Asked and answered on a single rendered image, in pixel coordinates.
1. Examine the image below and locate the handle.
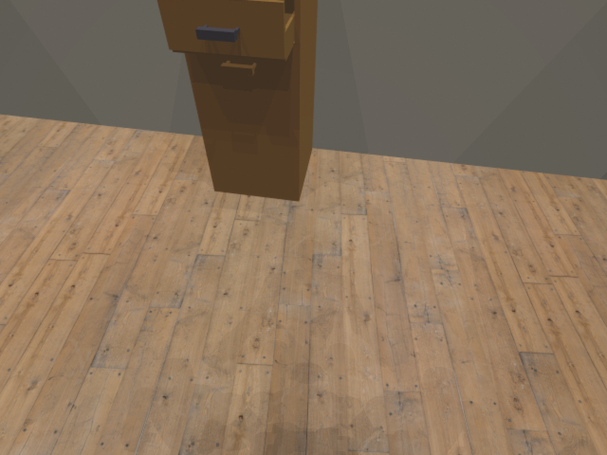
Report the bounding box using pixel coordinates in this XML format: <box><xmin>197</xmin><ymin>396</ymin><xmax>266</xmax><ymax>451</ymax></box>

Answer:
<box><xmin>195</xmin><ymin>25</ymin><xmax>240</xmax><ymax>43</ymax></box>
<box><xmin>220</xmin><ymin>63</ymin><xmax>255</xmax><ymax>76</ymax></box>

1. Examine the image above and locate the drawer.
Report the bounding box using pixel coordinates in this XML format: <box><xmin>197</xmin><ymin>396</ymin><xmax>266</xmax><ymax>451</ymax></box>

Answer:
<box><xmin>157</xmin><ymin>0</ymin><xmax>295</xmax><ymax>62</ymax></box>

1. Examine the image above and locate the cabinet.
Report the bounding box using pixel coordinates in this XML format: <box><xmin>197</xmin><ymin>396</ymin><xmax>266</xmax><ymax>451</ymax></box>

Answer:
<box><xmin>185</xmin><ymin>0</ymin><xmax>318</xmax><ymax>201</ymax></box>

